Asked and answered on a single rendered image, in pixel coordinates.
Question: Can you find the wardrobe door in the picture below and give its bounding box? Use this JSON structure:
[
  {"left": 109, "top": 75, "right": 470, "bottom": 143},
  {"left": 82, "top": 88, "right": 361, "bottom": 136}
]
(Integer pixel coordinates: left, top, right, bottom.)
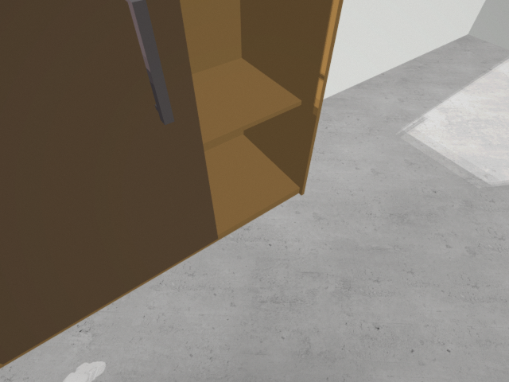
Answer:
[{"left": 0, "top": 0, "right": 218, "bottom": 364}]

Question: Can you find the handle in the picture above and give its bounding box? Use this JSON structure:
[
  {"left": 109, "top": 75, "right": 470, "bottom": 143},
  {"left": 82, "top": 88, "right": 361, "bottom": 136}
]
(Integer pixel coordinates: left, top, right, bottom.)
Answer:
[{"left": 126, "top": 0, "right": 175, "bottom": 125}]

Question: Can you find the left robot hand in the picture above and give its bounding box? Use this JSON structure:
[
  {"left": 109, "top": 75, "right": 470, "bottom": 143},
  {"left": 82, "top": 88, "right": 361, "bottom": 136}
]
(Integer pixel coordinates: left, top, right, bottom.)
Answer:
[{"left": 63, "top": 361, "right": 106, "bottom": 382}]

